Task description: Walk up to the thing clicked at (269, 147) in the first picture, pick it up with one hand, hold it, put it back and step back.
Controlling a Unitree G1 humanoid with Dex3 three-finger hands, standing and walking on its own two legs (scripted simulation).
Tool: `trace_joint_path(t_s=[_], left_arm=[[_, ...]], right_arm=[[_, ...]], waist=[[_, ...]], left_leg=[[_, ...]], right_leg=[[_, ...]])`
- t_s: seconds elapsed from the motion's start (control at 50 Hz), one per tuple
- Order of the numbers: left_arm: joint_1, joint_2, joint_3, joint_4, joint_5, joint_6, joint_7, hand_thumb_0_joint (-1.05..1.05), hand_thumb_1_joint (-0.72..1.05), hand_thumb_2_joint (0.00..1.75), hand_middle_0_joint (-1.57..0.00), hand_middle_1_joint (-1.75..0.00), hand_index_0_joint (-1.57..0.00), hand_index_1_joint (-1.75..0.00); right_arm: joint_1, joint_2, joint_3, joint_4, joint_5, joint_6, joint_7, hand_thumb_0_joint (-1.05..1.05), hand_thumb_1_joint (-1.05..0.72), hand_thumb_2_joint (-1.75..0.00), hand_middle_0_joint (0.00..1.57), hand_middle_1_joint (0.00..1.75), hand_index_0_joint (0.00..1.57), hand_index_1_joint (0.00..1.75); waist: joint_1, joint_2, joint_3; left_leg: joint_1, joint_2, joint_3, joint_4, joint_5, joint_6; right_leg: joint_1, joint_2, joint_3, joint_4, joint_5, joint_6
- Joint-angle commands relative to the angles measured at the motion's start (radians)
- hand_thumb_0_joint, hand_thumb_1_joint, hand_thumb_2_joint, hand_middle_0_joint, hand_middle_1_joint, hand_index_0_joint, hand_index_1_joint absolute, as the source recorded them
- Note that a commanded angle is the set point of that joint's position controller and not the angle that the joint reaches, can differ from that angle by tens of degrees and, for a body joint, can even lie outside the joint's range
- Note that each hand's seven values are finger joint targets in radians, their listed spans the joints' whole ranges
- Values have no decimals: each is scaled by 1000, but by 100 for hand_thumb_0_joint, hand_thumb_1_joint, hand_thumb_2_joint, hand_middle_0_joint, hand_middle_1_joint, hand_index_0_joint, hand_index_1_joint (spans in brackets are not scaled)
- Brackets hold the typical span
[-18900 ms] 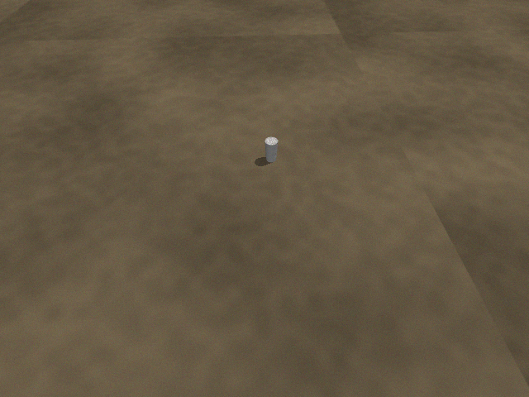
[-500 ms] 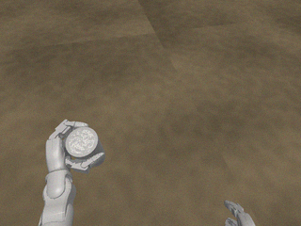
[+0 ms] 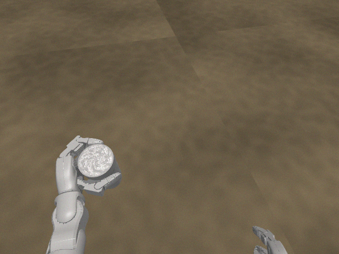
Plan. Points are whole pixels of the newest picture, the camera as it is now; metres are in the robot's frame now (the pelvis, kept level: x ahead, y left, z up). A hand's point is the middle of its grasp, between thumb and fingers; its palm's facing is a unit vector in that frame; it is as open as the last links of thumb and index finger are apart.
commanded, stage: hold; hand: left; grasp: from the side
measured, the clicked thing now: (104, 169) +0.32 +0.17 +0.02
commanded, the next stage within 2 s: crouch in 0.96 s
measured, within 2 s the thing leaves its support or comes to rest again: neither
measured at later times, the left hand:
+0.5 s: hand (95, 161) +0.32 +0.18 +0.05, palm faces +0.26 -0.97 +0.00, open 10.3 cm
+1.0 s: hand (98, 162) +0.33 +0.18 +0.05, palm faces +0.26 -0.96 +0.01, open 10.3 cm
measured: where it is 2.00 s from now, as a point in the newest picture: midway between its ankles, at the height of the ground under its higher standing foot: outside the picture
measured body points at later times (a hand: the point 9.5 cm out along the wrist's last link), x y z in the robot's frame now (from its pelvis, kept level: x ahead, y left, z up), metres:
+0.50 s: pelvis +0.00 +0.00 +0.00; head +0.05 +0.00 +0.45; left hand +0.30 +0.23 +0.06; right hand +0.14 -0.24 -0.11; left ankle +0.01 +0.12 -0.70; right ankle +0.00 -0.13 -0.70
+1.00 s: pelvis +0.00 -0.01 +0.00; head +0.05 +0.00 +0.45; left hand +0.31 +0.23 +0.05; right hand +0.15 -0.25 -0.11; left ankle +0.01 +0.12 -0.70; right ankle +0.00 -0.13 -0.70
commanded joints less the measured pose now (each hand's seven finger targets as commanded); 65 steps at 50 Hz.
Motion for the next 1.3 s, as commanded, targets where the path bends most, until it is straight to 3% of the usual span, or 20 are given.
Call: trace_joint_path(t_s=[0.0, 0.06, 0.1, 0.18, 0.22, 0.26, 0.34, 0.44, 0.54, 0.66, 0.8, 0.84, 0.88, 0.94, 0.98, 1.02, 1.06, 1.1, 1.22, 1.28], left_arm=[[-267, 122, 42, -262, 1, -91, 11, 0, 11, 110, -115, -127, -116, -127], [-242, 96, 33, -195, 2, -88, 8, 0, 11, 112, -116, -129, -117, -129], [-268, 144, 66, -238, 7, -94, 5, 0, 11, 114, -117, -130, -119, -131], [-234, 94, 39, -176, -3, -93, -8, 0, 12, 114, -117, -131, -119, -130], [-280, 133, 63, -224, -5, -101, -7, 0, 11, 113, -116, -130, -118, -129], [-266, 110, 32, -222, -4, -104, -6, 0, 12, 112, -116, -129, -118, -128], [-285, 127, 47, -249, -4, -121, 2, 0, 9, 112, -115, -128, -116, -128], [-253, 117, 33, -230, -7, -110, -8, 0, 9, 113, -116, -128, -117, -129], [-218, 91, 28, -146, -8, -83, -12, 0, 8, 114, -117, -130, -119, -130], [-262, 137, 66, -251, 0, -101, 11, 0, 9, 113, -115, -129, -117, -129], [-233, 95, 24, -189, -4, -96, -8, 0, 6, 112, -115, -129, -117, -129], [-286, 121, 39, -208, -3, -100, -14, 0, 6, 111, -115, -128, -117, -128], [-242, 95, 31, -154, -8, -95, -16, 0, 7, 112, -116, -128, -118, -129], [-296, 132, 60, -234, -11, -114, -12, 0, 9, 112, -116, -129, -118, -128], [-257, 110, 35, -212, -6, -111, -10, 0, 9, 111, -116, -129, -118, -129], [-259, 141, 68, -203, 0, -117, -4, 0, 7, 111, -116, -129, -118, -128], [-286, 139, 57, -239, -2, -122, -3, 0, 0, 111, -115, -126, -117, -126], [-254, 129, 63, -187, -8, -121, -7, 0, 5, 111, -116, -126, -117, -126], [-234, 77, 44, -42, -6, -140, -12, 0, 5, 113, -119, -129, -121, -129], [-293, 132, 91, -15, 3, -183, -17, 0, 3, 113, -119, -129, -120, -129]], right_arm=[[-33, -121, -37, -124, -1, -47, -16, 0, -92, -91, 20, 30, 20, 30], [-39, -124, -43, -113, -2, -45, -15, 0, -93, -91, 20, 30, 20, 30], [-45, -132, -48, -121, -2, -42, -15, 0, -92, -91, 20, 30, 20, 30], [-49, -127, -46, -123, -3, -42, -10, 0, -92, -91, 20, 30, 20, 30], [-44, -125, -44, -124, -1, -44, -9, 0, -92, -91, 20, 30, 20, 30], [-45, -130, -45, -128, -1, -45, -8, 0, -92, -91, 20, 30, 20, 30], [-31, -129, -45, -118, -4, -49, -9, 0, -92, -91, 20, 30, 20, 30], [-33, -131, -42, -119, 3, -45, -15, 0, -92, -91, 20, 30, 20, 30], [-38, -134, -46, -114, 4, -39, -11, 0, -93, -91, 20, 30, 20, 30], [-34, -126, -44, -127, 0, -39, -9, 0, -93, -91, 20, 30, 20, 30], [-24, -129, -46, -110, -2, -35, -14, 0, -93, -91, 20, 30, 20, 30], [-30, -131, -48, -113, -3, -33, -11, 0, -93, -91, 20, 30, 20, 30], [-35, -126, -45, -114, 0, -32, -10, 0, -93, -91, 20, 30, 20, 30], [-34, -128, -48, -120, -2, -33, -5, 0, -92, -91, 20, 30, 20, 30], [-43, -134, -49, -129, 0, -36, -5, 0, -93, -91, 20, 30, 20, 30], [-42, -132, -49, -123, -1, -36, -6, 0, -93, -91, 20, 30, 20, 30], [-43, -132, -47, -125, -1, -37, -7, 0, -90, -91, 20, 30, 20, 30], [-32, -129, -45, -116, -1, -34, -10, 0, -89, -90, 20, 30, 20, 30], [-36, -134, -55, -104, -7, -39, 0, 0, -88, -90, 20, 30, 20, 30], [-34, -135, -59, -93, -12, -42, 5, 0, -88, -90, 20, 30, 20, 30]], waist=[[-8, -7, -316], [-15, -17, -237], [3, -1, -265], [-11, -11, -212], [-4, 18, -270], [-10, 8, -273], [-9, 28, -320], [-8, -11, -307], [-18, -31, -211], [7, 6, -313], [-28, -25, -287], [-24, -6, -270], [-19, -35, -215], [0, 19, -303], [-5, 7, -273], [1, 13, -272], [-5, 14, -302], [-15, -9, -299], [-31, -37, -206], [-30, -29, -231]], left_leg=[[171, -23, -20, -110, 294, 6], [119, -23, -21, -115, 244, 7], [129, -25, -17, -123, 225, 6], [96, -25, -21, -131, 165, 6], [121, -28, -15, -122, 194, 5], [128, -26, -18, -121, 213, 3], [151, -23, -27, -111, 247, 0], [153, -23, -22, -112, 267, 5], [104, -24, -16, -111, 235, 9], [159, -26, -18, -109, 291, 5], [155, -22, -16, -88, 337, 16], [138, -25, -15, -91, 290, 13], [102, -25, -14, -103, 230, 12], [137, -27, -15, -104, 253, 7], [137, -27, -15, -113, 244, 4], [120, -29, -17, -110, 228, 4], [141, -25, -20, -112, 228, 4], [138, -25, -20, -95, 274, 10], [23, -23, -22, -68, 172, 14], [-22, -28, -18, -27, 143, 16]], right_leg=[[122, 30, 2, -101, 318, -15], [80, 28, -1, -102, 275, -16], [94, 25, 2, -110, 255, -18], [66, 27, 0, -113, 201, -19], [91, 23, 6, -111, 230, -18], [93, 27, 4, -102, 244, -20], [93, 31, -2, -86, 265, -21], [118, 27, 4, -100, 299, -16], [72, 24, 4, -112, 275, -14], [126, 26, 4, -99, 312, -17], [104, 23, 10, -97, 382, -6], [85, 22, 12, -105, 333, -9], [73, 20, 8, -114, 278, -10], [101, 21, 9, -101, 287, -17], [94, 24, 4, -102, 273, -19], [92, 24, 5, -101, 257, -20], [98, 26, 5, -96, 257, -21], [99, 24, 7, -94, 307, -13], [-13, 21, 8, -67, 214, -18], [-54, 15, 19, -34, 196, -17]])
